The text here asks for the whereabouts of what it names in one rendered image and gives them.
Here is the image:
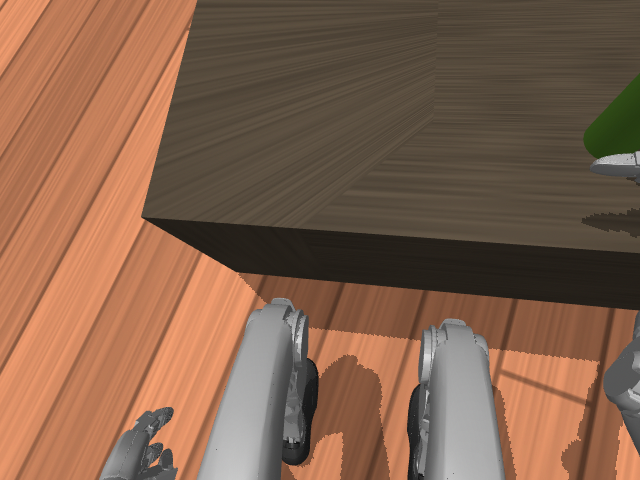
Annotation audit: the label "left robot foot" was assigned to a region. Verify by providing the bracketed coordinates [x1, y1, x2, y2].
[282, 358, 319, 466]

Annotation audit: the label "left robot hand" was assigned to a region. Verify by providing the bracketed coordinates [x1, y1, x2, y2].
[99, 407, 178, 480]

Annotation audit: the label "right robot arm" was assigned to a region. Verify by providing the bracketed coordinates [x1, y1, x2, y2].
[603, 310, 640, 456]

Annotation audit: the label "right robot foot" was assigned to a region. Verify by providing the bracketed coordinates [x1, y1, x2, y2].
[407, 384, 424, 480]

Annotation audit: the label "right robot hand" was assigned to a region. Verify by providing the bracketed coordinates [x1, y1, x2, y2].
[590, 151, 640, 183]

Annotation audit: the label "bottle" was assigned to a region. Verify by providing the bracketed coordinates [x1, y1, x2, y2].
[583, 73, 640, 159]

